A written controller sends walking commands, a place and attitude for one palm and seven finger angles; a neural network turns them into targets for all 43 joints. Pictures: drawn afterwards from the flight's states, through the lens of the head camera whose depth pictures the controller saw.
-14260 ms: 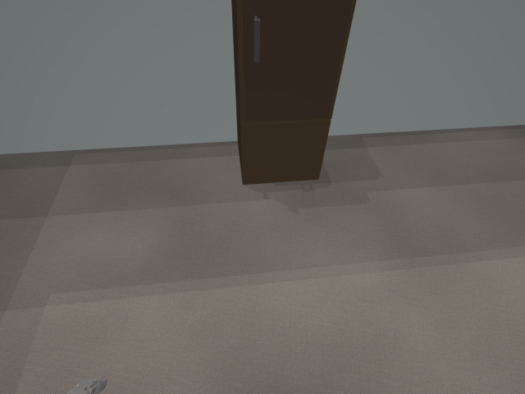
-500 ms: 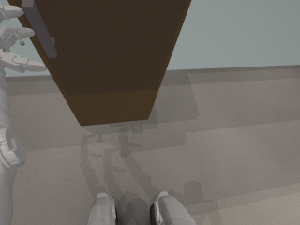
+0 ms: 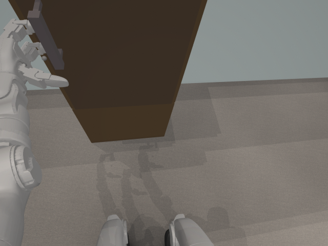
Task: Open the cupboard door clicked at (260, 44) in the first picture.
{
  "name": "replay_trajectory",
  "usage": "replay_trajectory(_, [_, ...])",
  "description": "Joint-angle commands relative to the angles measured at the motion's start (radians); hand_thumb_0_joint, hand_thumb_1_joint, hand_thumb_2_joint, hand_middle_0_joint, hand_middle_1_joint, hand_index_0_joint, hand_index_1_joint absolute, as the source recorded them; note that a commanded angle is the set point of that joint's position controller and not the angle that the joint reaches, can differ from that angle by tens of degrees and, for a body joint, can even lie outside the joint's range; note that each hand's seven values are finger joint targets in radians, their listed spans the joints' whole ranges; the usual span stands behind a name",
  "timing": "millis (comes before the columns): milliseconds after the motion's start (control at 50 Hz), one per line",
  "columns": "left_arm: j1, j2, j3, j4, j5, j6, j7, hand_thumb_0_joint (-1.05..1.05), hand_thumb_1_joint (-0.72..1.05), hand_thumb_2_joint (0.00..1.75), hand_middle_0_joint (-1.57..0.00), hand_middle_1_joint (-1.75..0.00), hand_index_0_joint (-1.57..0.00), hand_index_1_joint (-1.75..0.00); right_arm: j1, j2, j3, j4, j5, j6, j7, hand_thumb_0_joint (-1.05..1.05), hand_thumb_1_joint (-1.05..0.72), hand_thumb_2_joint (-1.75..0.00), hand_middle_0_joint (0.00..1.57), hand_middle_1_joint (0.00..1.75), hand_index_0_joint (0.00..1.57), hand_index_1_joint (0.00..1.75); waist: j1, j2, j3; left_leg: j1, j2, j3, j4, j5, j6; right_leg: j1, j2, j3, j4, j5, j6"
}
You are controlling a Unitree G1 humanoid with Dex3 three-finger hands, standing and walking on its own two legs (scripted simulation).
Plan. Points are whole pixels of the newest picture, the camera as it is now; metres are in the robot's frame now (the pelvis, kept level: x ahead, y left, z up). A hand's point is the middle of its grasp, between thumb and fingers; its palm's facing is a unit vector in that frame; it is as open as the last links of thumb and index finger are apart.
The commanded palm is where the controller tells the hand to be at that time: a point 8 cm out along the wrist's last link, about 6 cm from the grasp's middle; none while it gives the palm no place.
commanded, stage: slide the fingers in behind the handle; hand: left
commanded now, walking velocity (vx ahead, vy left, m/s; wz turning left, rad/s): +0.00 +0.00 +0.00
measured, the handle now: (49, 37) +0.59 +0.22 +0.09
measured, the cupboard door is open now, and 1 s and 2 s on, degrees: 0 0 6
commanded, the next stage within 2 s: close the thumb around the handle in 0.74 s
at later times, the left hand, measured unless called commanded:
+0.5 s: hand (57, 54) +0.53 +0.19 +0.09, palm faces +0.04 -1.00 +0.00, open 14.0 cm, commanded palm +0.51 +0.24 +0.09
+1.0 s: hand (57, 58) +0.52 +0.19 +0.09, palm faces +0.03 -1.00 +0.00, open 13.4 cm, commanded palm +0.50 +0.23 +0.09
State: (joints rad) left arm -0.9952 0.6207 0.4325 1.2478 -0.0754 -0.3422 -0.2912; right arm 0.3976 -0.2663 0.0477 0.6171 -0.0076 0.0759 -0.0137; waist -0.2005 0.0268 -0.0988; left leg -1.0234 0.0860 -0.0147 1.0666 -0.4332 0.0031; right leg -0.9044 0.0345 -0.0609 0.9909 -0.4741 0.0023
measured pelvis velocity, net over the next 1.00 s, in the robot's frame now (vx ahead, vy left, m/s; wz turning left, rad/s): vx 0.00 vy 0.00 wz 0.00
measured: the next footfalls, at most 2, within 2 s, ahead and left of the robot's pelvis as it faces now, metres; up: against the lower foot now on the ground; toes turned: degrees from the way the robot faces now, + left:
none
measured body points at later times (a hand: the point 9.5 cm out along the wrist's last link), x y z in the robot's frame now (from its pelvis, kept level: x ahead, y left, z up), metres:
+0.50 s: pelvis +0.00 +0.00 +0.00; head +0.13 +0.02 +0.43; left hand +0.52 +0.25 +0.10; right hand -0.02 -0.26 -0.11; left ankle +0.03 +0.11 -0.66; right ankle -0.01 -0.13 -0.66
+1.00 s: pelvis +0.00 +0.00 +0.00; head +0.13 +0.03 +0.43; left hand +0.52 +0.25 +0.10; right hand -0.01 -0.26 -0.11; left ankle +0.03 +0.11 -0.66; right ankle -0.01 -0.13 -0.66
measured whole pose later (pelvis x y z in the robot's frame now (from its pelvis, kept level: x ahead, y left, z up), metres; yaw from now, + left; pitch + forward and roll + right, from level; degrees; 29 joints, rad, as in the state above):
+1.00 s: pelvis +0.00 +0.00 +0.00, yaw +0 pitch +22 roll -4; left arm -0.99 0.53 0.39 1.22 -0.06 -0.38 -0.21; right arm 0.40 -0.26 0.03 0.64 -0.02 0.06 0.00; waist -0.19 0.03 -0.11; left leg -1.02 0.08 -0.01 1.07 -0.43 0.01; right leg -0.91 0.03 -0.05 1.00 -0.48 0.01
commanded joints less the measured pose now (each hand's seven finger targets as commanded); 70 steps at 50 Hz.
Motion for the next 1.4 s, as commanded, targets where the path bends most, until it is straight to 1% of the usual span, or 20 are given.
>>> replay_trajectory(0, [-0.454, 0.263, 0.027, -0.286, -0.012, -0.101, 0.016, 0.0, -0.5, 0.3, -0.3, -1.2, -0.3, -1.2, 0.19, -0.185, -0.077, -0.025, -0.006, -0.016, -0.013, 0.0, -0.9, -0.9, 0.2, 0.3, 0.2, 0.3, 0.006, 0.21, -0.544, 0.531, -0.043, -0.042, -0.074, 0.414, 0.025, 0.085, 0.034, 0.029, -0.112, 0.361, -0.017])
replay_trajectory(20, [-0.463, 0.235, 0.01, -0.291, -0.017, -0.107, 0.016, 0.0, -0.5, 0.3, -0.3, -1.2, -0.3, -1.2, 0.191, -0.182, -0.076, -0.021, -0.008, -0.019, -0.009, 0.0, -0.9, -0.9, 0.2, 0.3, 0.2, 0.3, -0.004, 0.211, -0.54, 0.539, -0.042, -0.046, -0.07, 0.42, 0.026, 0.069, 0.037, 0.026, -0.107, 0.361, -0.019])
replay_trajectory(80, [-0.455, 0.242, 0.009, -0.209, -0.02, -0.077, 0.013, 0.0, -0.5, 0.3, -0.3, -1.2, -0.3, -1.2, 0.19, -0.188, -0.074, -0.014, 0.001, -0.015, -0.013, 0.0, -0.9, -0.9, 0.2, 0.3, 0.2, 0.3, -0.022, 0.137, -0.472, 0.455, -0.043, -0.038, -0.076, 0.348, 0.032, 0.092, 0.036, 0.031, -0.124, 0.338, -0.009])
replay_trajectory(240, [-0.504, 0.208, -0.014, -0.23, -0.014, -0.069, 0.039, 0.0, -0.5, 0.3, -0.3, -1.2, -0.3, -1.2, 0.199, -0.183, -0.074, -0.012, -0.004, -0.026, -0.012, 0.0, -0.9, -0.9, 0.2, 0.3, 0.2, 0.3, -0.028, 0.153, -0.482, 0.457, -0.044, -0.04, -0.077, 0.338, 0.034, 0.07, 0.033, 0.032, -0.121, 0.324, -0.01])
replay_trajectory(320, [-0.473, 0.198, 0.003, -0.247, -0.01, -0.092, 0.061, 0.0, -0.5, 0.3, -0.3, -1.2, -0.3, -1.2, 0.209, -0.18, -0.079, -0.009, -0.013, -0.03, -0.002, 0.0, -0.9, -0.9, 0.2, 0.3, 0.2, 0.3, -0.008, 0.159, -0.516, 0.485, -0.045, -0.045, -0.075, 0.379, 0.029, 0.083, 0.035, 0.025, -0.107, 0.344, -0.017])
replay_trajectory(420, [-0.422, 0.276, 0.061, -0.222, 0.003, -0.076, 0.074, 0.0, -0.5, 0.3, -0.3, -1.2, -0.3, -1.2, 0.215, -0.185, -0.075, -0.022, -0.011, -0.022, -0.001, 0.0, -0.9, -0.9, 0.2, 0.3, 0.2, 0.3, 0.012, 0.121, -0.511, 0.42, -0.051, -0.029, -0.083, 0.376, 0.034, 0.163, 0.034, 0.035, -0.109, 0.389, -0.012])
replay_trajectory(520, [-0.425, 0.217, 0.018, -0.286, -0.003, -0.096, 0.066, 0.0, -0.5, 0.3, -0.3, -1.2, -0.3, -1.2, 0.206, -0.175, -0.08, -0.03, -0.007, -0.02, 0.001, 0.0, -0.9, -0.9, 0.2, 0.3, 0.2, 0.3, 0.01, 0.146, -0.517, 0.462, -0.051, -0.026, -0.087, 0.394, 0.031, 0.153, 0.036, 0.035, -0.115, 0.403, -0.013])
replay_trajectory(560, [-0.428, 0.225, 0.027, -0.273, -0.012, -0.1, 0.06, 0.0, -0.5, 0.3, -0.3, -1.2, -0.3, -1.2, 0.202, -0.181, -0.083, -0.021, -0.005, -0.021, -0.001, 0.0, -0.9, -0.9, 0.2, 0.3, 0.2, 0.3, 0.001, 0.128, -0.501, 0.459, -0.047, -0.027, -0.088, 0.372, 0.031, 0.141, 0.037, 0.036, -0.123, 0.384, -0.01])
replay_trajectory(600, [-0.411, 0.189, 0.004, -0.248, -0.019, -0.095, 0.048, 0.0, -0.5, 0.3, -0.3, -1.2, -0.3, -1.2, 0.203, -0.181, -0.085, -0.018, -0.002, -0.02, -0.001, 0.0, -0.9, -0.9, 0.2, 0.3, 0.2, 0.3, -0.006, 0.114, -0.475, 0.461, -0.048, -0.029, -0.097, 0.361, 0.03, 0.131, 0.039, 0.03, -0.131, 0.371, -0.011])
replay_trajectory(660, [-0.418, 0.133, -0.039, -0.249, -0.024, -0.092, 0.04, 0.0, -0.5, 0.3, -0.3, -1.2, -0.3, -1.2, 0.198, -0.179, -0.085, -0.012, -0.003, -0.021, 0.0, 0.0, -0.9, -0.9, 0.2, 0.3, 0.2, 0.3, -0.01, 0.155, -0.458, 0.497, -0.047, -0.034, -0.1, 0.361, 0.027, 0.08, 0.036, 0.024, -0.133, 0.344, -0.014])
replay_trajectory(760, [-0.46, 0.091, -0.075, -0.23, -0.018, -0.088, 0.057, 0.0, -0.5, 0.3, -0.3, -1.2, -0.3, -1.2, 0.195, -0.182, -0.088, -0.002, -0.007, -0.024, 0.001, 0.0, -0.9, -0.9, 0.2, 0.3, 0.2, 0.3, -0.028, 0.159, -0.423, 0.521, -0.041, -0.055, -0.105, 0.33, 0.022, 0.005, 0.034, 0.012, -0.134, 0.272, -0.018])
replay_trajectory(820, [-0.452, 0.129, -0.037, -0.245, -0.015, -0.098, 0.07, 0.0, -0.5, 0.3, -0.3, -1.2, -0.3, -1.2, 0.204, -0.186, -0.089, -0.004, -0.012, -0.026, 0.002, 0.0, -0.9, -0.9, 0.2, 0.3, 0.2, 0.3, -0.009, 0.151, -0.476, 0.533, -0.043, -0.06, -0.1, 0.37, 0.022, 0.037, 0.034, 0.013, -0.119, 0.3, -0.023])
replay_trajectory(880, [-0.464, 0.13, -0.037, -0.23, -0.012, -0.096, 0.079, 0.0, -0.33, 0.37, -0.31, -1.22, -0.31, -1.22, 0.193, -0.182, -0.085, -0.006, -0.012, -0.028, 0.004, 0.0, -0.9, -0.9, 0.2, 0.3, 0.2, 0.3, -0.013, 0.149, -0.473, 0.509, -0.046, -0.054, -0.095, 0.358, 0.023, 0.043, 0.032, 0.015, -0.119, 0.302, -0.018])
replay_trajectory(900, [-0.468, 0.17, -0.006, -0.243, -0.007, -0.1, 0.086, 0.0, -0.28, 0.4, -0.32, -1.22, -0.32, -1.22, 0.195, -0.186, -0.086, -0.008, -0.012, -0.027, 0.002, 0.0, -0.9, -0.9, 0.2, 0.3, 0.2, 0.3, -0.003, 0.141, -0.483, 0.502, -0.045, -0.055, -0.094, 0.357, 0.023, 0.058, 0.031, 0.016, -0.114, 0.304, -0.018])
replay_trajectory(940, [-0.454, 0.178, 0.002, -0.261, 0.001, -0.111, 0.093, 0.0, -0.16, 0.44, -0.32, -1.24, -0.32, -1.24, 0.193, -0.184, -0.085, -0.014, -0.014, -0.026, 0.004, 0.0, -0.9, -0.9, 0.2, 0.3, 0.2, 0.3, 0.009, 0.167, -0.522, 0.527, -0.046, -0.054, -0.091, 0.394, 0.021, 0.067, 0.031, 0.018, -0.105, 0.33, -0.02])
replay_trajectory(1040, [-0.439, 0.16, -0.015, -0.249, 0.005, -0.115, 0.094, 0.0, 0.12, 0.56, -0.34, -1.27, -0.34, -1.27, 0.184, -0.182, -0.084, -0.019, -0.01, -0.022, 0.005, 0.0, -0.9, -0.9, 0.2, 0.3, 0.2, 0.3, -0.001, 0.148, -0.496, 0.513, -0.046, -0.051, -0.092, 0.377, 0.02, 0.066, 0.034, 0.017, -0.11, 0.325, -0.017])
replay_trajectory(1100, [-0.45, 0.176, -0.013, -0.214, 0.001, -0.091, 0.085, 0.0, 0.28, 0.64, -0.36, -1.28, -0.36, -1.28, 0.188, -0.185, -0.081, -0.016, -0.006, -0.019, 0.001, 0.0, -0.9, -0.9, 0.2, 0.3, 0.2, 0.3, -0.013, 0.119, -0.455, 0.466, -0.049, -0.044, -0.097, 0.333, 0.026, 0.082, 0.034, 0.021, -0.125, 0.313, -0.014])
replay_trajectory(1180, [-0.477, 0.204, 0.005, -0.216, -0.005, -0.09, 0.073, 0.0, 0.51, 0.73, -0.37, -1.31, -0.37, -1.31, 0.195, -0.188, -0.078, -0.011, -0.008, -0.022, -0.006, 0.0, -0.9, -0.9, 0.2, 0.3, 0.2, 0.3, -0.019, 0.121, -0.466, 0.467, -0.045, -0.048, -0.093, 0.338, 0.029, 0.073, 0.033, 0.022, -0.124, 0.311, -0.013])
replay_trajectory(1320, [-0.489, 0.143, -0.041, -0.216, -0.011, -0.094, 0.055, 0.0, 0.9, 0.9, -0.4, -1.35, -0.4, -1.35, 0.203, -0.184, -0.08, -0.003, -0.014, -0.029, -0.005, 0.0, -0.9, -0.9, 0.2, 0.3, 0.2, 0.3, -0.027, 0.174, -0.479, 0.508, -0.043, -0.057, -0.081, 0.362, 0.026, 0.018, 0.034, 0.017, -0.115, 0.298, -0.019])
replay_trajectory(1380, [-0.483, 0.213, 0.008, -0.193, -0.008, -0.081, 0.061, 0.0, 0.9, 0.9, -0.4, -1.35, -0.4, -1.35, 0.209, -0.192, -0.079, -0.003, -0.012, -0.026, -0.01, 0.0, -0.9, -0.9, 0.2, 0.3, 0.2, 0.3, -0.021, 0.139, -0.487, 0.471, -0.042, -0.052, -0.08, 0.345, 0.029, 0.047, 0.033, 0.022, -0.116, 0.299, -0.014])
